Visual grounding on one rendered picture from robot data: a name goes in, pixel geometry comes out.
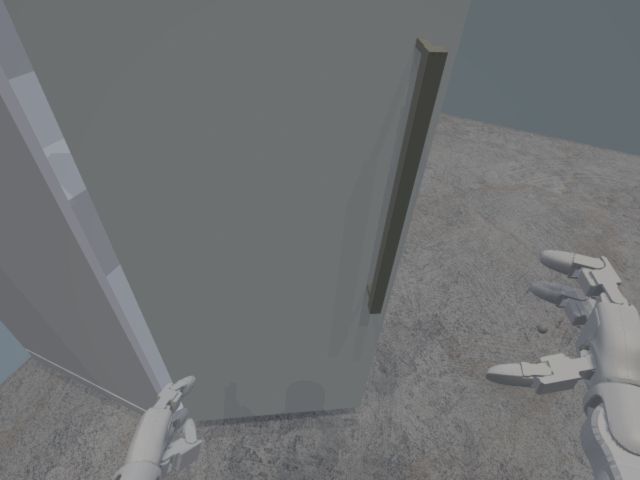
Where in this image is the handle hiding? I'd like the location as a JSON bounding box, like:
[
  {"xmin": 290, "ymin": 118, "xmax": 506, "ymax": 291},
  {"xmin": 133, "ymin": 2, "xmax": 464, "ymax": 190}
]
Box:
[{"xmin": 367, "ymin": 38, "xmax": 448, "ymax": 314}]

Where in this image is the right robot forearm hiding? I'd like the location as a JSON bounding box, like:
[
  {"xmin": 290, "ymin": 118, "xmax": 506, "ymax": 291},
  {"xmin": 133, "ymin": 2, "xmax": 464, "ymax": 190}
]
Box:
[{"xmin": 580, "ymin": 382, "xmax": 640, "ymax": 480}]

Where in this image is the robot right hand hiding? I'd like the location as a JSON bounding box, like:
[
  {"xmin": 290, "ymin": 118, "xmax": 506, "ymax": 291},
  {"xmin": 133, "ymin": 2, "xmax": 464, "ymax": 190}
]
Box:
[{"xmin": 486, "ymin": 250, "xmax": 640, "ymax": 395}]

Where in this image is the robot left hand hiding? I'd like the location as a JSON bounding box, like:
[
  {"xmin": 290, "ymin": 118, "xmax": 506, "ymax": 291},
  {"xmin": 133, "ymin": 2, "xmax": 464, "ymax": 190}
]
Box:
[{"xmin": 125, "ymin": 376, "xmax": 202, "ymax": 479}]

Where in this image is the fridge door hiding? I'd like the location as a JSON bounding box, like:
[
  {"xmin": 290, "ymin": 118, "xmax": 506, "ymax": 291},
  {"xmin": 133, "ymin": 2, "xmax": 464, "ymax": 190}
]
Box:
[{"xmin": 3, "ymin": 0, "xmax": 471, "ymax": 422}]

